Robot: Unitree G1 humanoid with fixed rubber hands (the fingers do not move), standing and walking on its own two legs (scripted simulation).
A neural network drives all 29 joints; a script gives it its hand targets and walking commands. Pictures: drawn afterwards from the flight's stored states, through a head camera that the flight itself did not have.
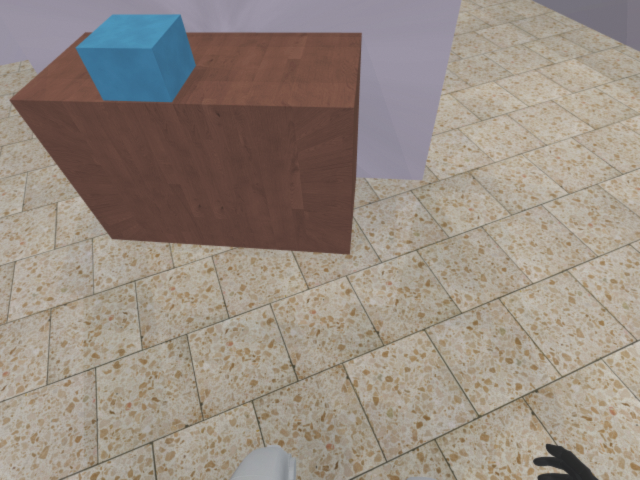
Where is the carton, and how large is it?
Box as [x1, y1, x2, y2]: [76, 14, 195, 101]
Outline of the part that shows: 76,47 102,98 106,100 171,101 195,65 180,14 112,14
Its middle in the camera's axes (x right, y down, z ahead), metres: -0.50 -0.52 +1.08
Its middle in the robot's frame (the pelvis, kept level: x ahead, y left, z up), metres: +1.16 +0.50 -0.02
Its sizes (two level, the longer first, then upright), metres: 0.206 0.205 0.146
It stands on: a pedestal, 0.64 m high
